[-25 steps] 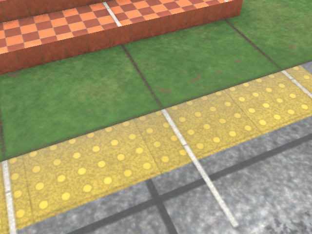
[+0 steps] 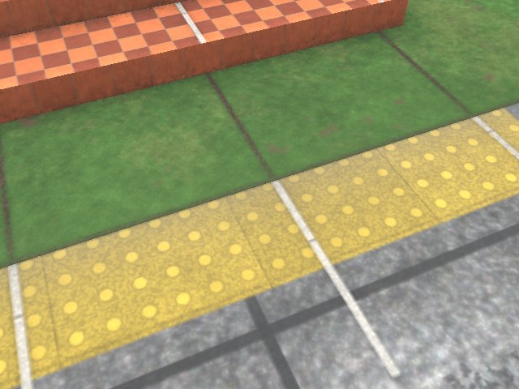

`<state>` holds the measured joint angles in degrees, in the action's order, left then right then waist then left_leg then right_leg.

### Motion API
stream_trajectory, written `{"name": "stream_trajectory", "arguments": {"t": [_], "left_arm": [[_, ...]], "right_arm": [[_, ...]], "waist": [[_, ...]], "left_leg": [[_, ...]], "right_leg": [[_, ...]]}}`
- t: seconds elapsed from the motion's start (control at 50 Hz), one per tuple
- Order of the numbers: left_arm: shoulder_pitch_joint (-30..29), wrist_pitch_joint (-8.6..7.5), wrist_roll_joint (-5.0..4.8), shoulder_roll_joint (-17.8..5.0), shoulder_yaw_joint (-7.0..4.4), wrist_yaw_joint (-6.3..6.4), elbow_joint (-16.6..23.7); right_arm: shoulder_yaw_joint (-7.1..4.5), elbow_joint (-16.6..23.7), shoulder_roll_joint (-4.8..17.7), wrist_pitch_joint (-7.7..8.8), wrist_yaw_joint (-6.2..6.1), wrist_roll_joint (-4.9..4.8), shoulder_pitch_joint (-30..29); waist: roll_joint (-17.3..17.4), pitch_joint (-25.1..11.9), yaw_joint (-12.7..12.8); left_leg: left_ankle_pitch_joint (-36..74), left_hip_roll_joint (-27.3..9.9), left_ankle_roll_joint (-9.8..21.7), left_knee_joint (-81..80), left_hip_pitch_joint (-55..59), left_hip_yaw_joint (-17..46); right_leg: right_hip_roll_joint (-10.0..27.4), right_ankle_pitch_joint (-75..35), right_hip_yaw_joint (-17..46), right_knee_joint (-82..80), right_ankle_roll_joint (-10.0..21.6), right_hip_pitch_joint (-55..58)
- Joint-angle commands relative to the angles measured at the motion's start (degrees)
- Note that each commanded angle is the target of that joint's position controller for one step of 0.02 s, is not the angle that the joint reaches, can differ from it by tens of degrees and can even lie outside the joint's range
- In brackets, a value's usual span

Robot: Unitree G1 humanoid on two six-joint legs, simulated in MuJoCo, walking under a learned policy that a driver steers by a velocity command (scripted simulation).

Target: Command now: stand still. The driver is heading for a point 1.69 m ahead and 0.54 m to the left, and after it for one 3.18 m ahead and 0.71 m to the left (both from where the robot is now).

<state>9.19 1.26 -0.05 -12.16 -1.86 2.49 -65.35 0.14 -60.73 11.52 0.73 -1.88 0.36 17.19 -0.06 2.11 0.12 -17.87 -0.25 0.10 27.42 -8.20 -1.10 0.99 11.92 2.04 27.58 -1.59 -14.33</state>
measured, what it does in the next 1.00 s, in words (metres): walks ahead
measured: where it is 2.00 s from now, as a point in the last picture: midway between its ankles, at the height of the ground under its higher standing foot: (262, 289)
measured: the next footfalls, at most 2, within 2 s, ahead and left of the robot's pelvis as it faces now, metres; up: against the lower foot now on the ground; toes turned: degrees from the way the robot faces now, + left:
left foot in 1.06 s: +0.46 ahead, +0.11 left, +0.00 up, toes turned +3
right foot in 1.60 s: +0.77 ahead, -0.11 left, +0.00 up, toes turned +7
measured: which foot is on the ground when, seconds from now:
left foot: down 0.00-0.60, up 0.62-1.00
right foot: down 0.00-1.00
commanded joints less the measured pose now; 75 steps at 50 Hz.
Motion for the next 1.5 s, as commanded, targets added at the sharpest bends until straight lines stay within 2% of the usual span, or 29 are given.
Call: {"name": "stream_trajectory", "arguments": {"t": [0.02, 0.34, 0.4, 0.44, 0.48, 0.52, 0.56, 0.58, 0.6, 0.62, 0.64, 0.66, 0.68, 0.72, 0.74, 0.84, 0.96, 1.02, 1.04, 1.06, 1.08, 1.1, 1.12, 1.14, 1.16, 1.2, 1.26, 1.34, 1.5], "left_arm": [[0.85, -0.37, -0.01, -5.79, -0.68, 0.21, 1.11], [3.30, -0.42, -0.12, -4.85, -0.18, 0.41, 0.35], [4.58, -0.49, -0.62, -4.54, -0.32, 0.51, -0.05], [1.53, -1.89, -0.51, -3.55, -0.22, -0.03, 1.92], [-0.05, -3.89, -0.90, -2.44, 0.03, -1.19, 3.56], [0.77, -5.37, -1.75, -2.55, -0.11, -2.08, 4.33], [9.05, -6.17, -1.85, -2.79, -0.87, -2.41, 0.92], [14.38, -6.08, -1.38, -4.05, -1.68, -2.45, -1.20], [22.56, -6.17, -1.19, -8.16, -3.00, -2.14, -2.37], [28.78, -6.85, -1.11, -13.95, -3.87, -2.84, -2.40], [23.96, -7.91, -0.31, -10.32, -2.43, -2.91, -1.38], [18.80, -8.52, -0.51, -7.22, -1.56, -2.93, 0.59], [15.38, -8.68, -0.52, -5.99, -0.96, -3.25, 1.90], [14.24, -8.06, -0.23, -3.70, 0.01, -3.50, 2.68], [16.02, -7.64, -0.04, -3.13, 0.28, -3.23, 2.39], [18.28, -6.55, 0.41, -6.72, 0.08, -1.42, 3.37], [21.56, -6.26, -0.89, -8.29, -0.91, -0.99, 3.05], [19.30, -5.51, -0.45, -10.15, -1.83, -0.98, 3.88], [18.09, -4.94, -0.06, -10.18, -1.91, -1.02, 4.28], [17.04, -4.74, 0.29, -9.54, -1.53, -1.17, 5.19], [22.76, -5.39, 0.73, -3.08, 0.20, -1.93, 6.53], [24.27, -7.23, -0.47, 0.06, 1.23, -2.54, 5.60], [18.19, -8.73, -2.21, -5.49, -0.36, -2.83, 7.56], [12.63, -9.35, -3.12, -7.60, -0.82, -2.64, 9.54], [10.20, -9.30, -2.61, -7.54, -1.12, -2.05, 10.01], [12.44, -7.58, -1.38, -5.70, -1.74, -1.40, 9.55], [11.07, -5.95, -1.10, -4.42, -1.96, -1.10, 10.55], [-0.43, -6.40, 0.10, -5.75, -2.53, -1.16, 14.97], [-14.94, -8.17, -1.09, -5.48, -1.67, -3.37, 19.77]], "right_arm": [[-0.89, 0.81, 5.42, 0.34, -0.17, -0.03, 3.87], [-0.79, -0.07, 4.17, 0.38, -0.20, -0.18, 6.71], [-1.73, -0.20, 6.51, -0.07, -0.75, -0.89, 7.71], [-2.86, 0.37, 9.50, 0.30, -0.92, -1.58, 9.71], [-3.92, 1.03, 11.29, 1.31, -0.82, -1.78, 9.07], [-3.82, 2.36, 9.74, 2.04, -0.37, -1.83, 6.20], [-3.80, 3.68, 9.34, 1.92, 0.13, -2.65, 2.83], [-3.65, 4.36, 8.95, 2.10, 0.29, -2.51, 2.03], [-2.74, 5.57, 6.10, 2.67, 0.70, -1.69, 0.30], [-2.04, 7.95, 2.74, 3.81, 0.44, -1.95, 0.41], [-2.51, 8.20, 4.59, 4.69, 0.58, -3.18, -0.35], [-2.63, 8.40, 5.24, 5.38, 1.20, -3.73, -1.22], [-2.91, 7.99, 5.71, 5.83, 1.50, -3.20, -1.28], [-4.22, 8.10, 7.87, 6.00, 1.90, -2.06, -2.94], [-4.30, 7.97, 7.10, 5.65, 2.32, -2.03, -2.99], [-2.88, 12.86, 3.11, 4.64, 2.89, -1.67, -15.13], [-2.42, 16.79, 4.63, 5.08, 4.38, -2.28, -24.30], [-3.98, 16.05, 8.06, 5.48, 4.75, -2.15, -18.32], [-5.28, 13.63, 10.19, 5.36, 4.48, -2.26, -9.90], [-6.60, 10.65, 12.74, 5.00, 3.95, -2.38, 0.31], [-7.92, 8.83, 18.45, 4.73, 3.44, -0.67, 8.91], [-7.03, 8.10, 16.40, 4.54, 3.67, -0.64, 9.64], [-5.79, 8.51, 12.60, 4.92, 3.84, -1.09, 4.17], [-5.00, 9.72, 9.92, 5.21, 3.81, -1.11, -1.59], [-4.37, 10.20, 8.15, 5.71, 4.18, -0.69, -6.04], [-3.66, 9.62, 5.64, 6.31, 4.71, 0.13, -8.60], [-3.86, 7.64, 7.23, 6.48, 4.08, -0.11, -5.51], [-4.20, 6.40, 9.43, 5.84, 2.27, -0.42, 0.05], [-4.93, 4.90, 10.57, 4.17, 0.93, -1.85, 8.13]], "waist": [[0.29, 0.66, 0.01], [0.31, 1.08, -0.02], [3.65, 2.34, -0.38], [8.48, 6.48, -2.05], [10.76, 9.75, -1.96], [9.49, 10.44, -0.09], [6.39, 7.30, 3.80], [3.66, 5.13, 5.35], [-7.85, 1.30, 8.25], [-19.51, -2.23, 8.80], [-11.47, 0.81, 5.83], [-6.90, 4.29, 3.90], [-4.44, 4.63, 2.51], [-3.88, 4.48, 1.46], [-4.71, 3.64, 1.50], [-3.11, 5.67, 3.02], [-4.45, 7.58, 3.51], [-6.79, 1.26, -1.53], [-7.38, -3.96, -6.03], [-6.77, -9.87, -10.63], [5.70, -20.13, -8.91], [14.31, -27.48, -7.55], [10.98, -18.12, -6.95], [7.05, -10.47, -5.32], [1.66, -5.90, -2.96], [3.29, -3.87, 0.93], [3.53, -0.82, 2.01], [1.79, 1.75, -0.44], [3.46, 2.70, -4.35]], "left_leg": [[5.20, -1.43, 0.59, -6.75, -6.87, 1.30], [6.25, -1.24, 0.73, -6.73, -6.83, 1.22], [-18.31, -2.12, 3.66, -9.28, -8.10, 4.06], [-31.26, -10.08, 8.45, -15.39, -8.06, 15.06], [-30.48, -18.78, 13.36, -19.53, -8.68, 25.40], [-23.00, -18.13, 12.06, -17.63, -6.98, 22.59], [-15.63, -11.64, 8.34, -11.22, -12.61, 12.99], [-8.63, -8.16, 6.88, -4.26, -15.99, 8.78], [-2.14, -2.20, 3.54, 15.86, -22.75, 0.89], [-12.71, 3.89, 2.00, 32.52, -34.39, -0.14], [-12.62, 0.36, 3.22, 43.23, -38.71, 6.25], [-6.52, -2.40, 4.73, 46.24, -41.83, 7.50], [-0.83, -4.60, 5.42, 44.90, -41.31, 6.47], [5.88, -6.91, 5.08, 38.70, -38.04, 4.56], [7.27, -7.01, 4.43, 36.84, -36.51, 3.29], [14.64, -5.93, 0.88, 20.00, -35.56, -0.22], [18.90, -3.32, 3.00, 5.65, -30.08, -1.27], [14.85, 0.16, 5.95, 4.65, -19.29, -2.88], [13.90, 2.31, 7.36, 4.96, -8.85, -4.14], [13.98, 0.26, 9.31, 5.52, 6.62, -1.52], [5.13, -15.23, 16.98, 3.89, 29.80, 22.03], [-3.72, -23.44, 21.85, -9.80, 34.84, 46.62], [-6.08, -20.86, 18.20, -12.34, 27.14, 42.05], [-1.73, -19.08, 15.85, -13.06, 17.13, 32.16], [5.58, -16.88, 14.49, -14.82, 7.01, 24.37], [10.37, -12.93, 12.92, -17.70, -2.87, 15.82], [12.90, -11.83, 14.20, -21.27, -7.03, 11.14], [15.19, -11.05, 13.92, -22.40, -3.47, 10.28], [14.88, -11.33, 11.46, -16.21, 4.00, 11.32]], "right_leg": [[0.46, -6.96, 0.13, -3.18, 1.84, 4.42], [0.43, -7.43, -0.06, -3.06, 1.75, 3.98], [-3.66, 14.80, -4.64, 2.08, 2.25, -0.22], [-4.01, 16.57, -6.36, 10.65, 2.82, -8.92], [0.31, 12.45, -3.98, 19.51, 4.33, -13.78], [2.13, 15.97, -3.04, 14.99, 6.16, -13.93], [-1.59, 7.10, -7.11, 0.73, 6.21, 3.37], [-2.01, 3.76, -5.44, -1.00, 5.60, 11.18], [8.11, 8.30, 10.29, -8.17, 8.49, 19.61], [20.11, 16.54, 36.35, -18.27, 16.76, 25.65], [22.83, 20.43, 40.21, -18.96, 18.50, 21.95], [20.79, 19.05, 32.99, -18.47, 16.62, 19.58], [17.72, 14.26, 25.43, -18.95, 14.35, 17.87], [12.92, -0.27, 13.98, -19.43, 10.99, 16.11], [11.45, -5.86, 10.38, -19.40, 10.50, 16.02], [10.10, -14.93, 3.69, -21.80, 11.79, 11.94], [12.76, -17.42, 0.81, -21.85, 11.27, 16.01], [13.84, -40.91, -0.95, -11.86, 9.41, 21.07], [12.29, -49.32, -2.58, -1.98, 8.29, 19.85], [9.87, -45.52, -3.75, 11.34, 6.46, 11.49], [2.00, -20.34, -4.91, 34.60, 3.55, -9.79], [-5.29, 18.41, 2.50, 49.50, 2.66, -19.76], [-1.41, 17.15, 6.12, 54.55, 4.27, -25.69], [1.69, 12.47, 3.98, 53.72, 5.29, -26.66], [4.60, 7.54, 2.81, 49.77, 5.43, -23.85], [7.61, 3.58, 3.06, 43.89, 5.60, -16.60], [8.59, 1.17, 1.78, 37.98, 4.56, -17.94], [8.32, -10.96, 1.12, 22.80, 2.04, -25.99], [2.73, -16.23, 0.26, 1.14, 0.87, -20.30]]}}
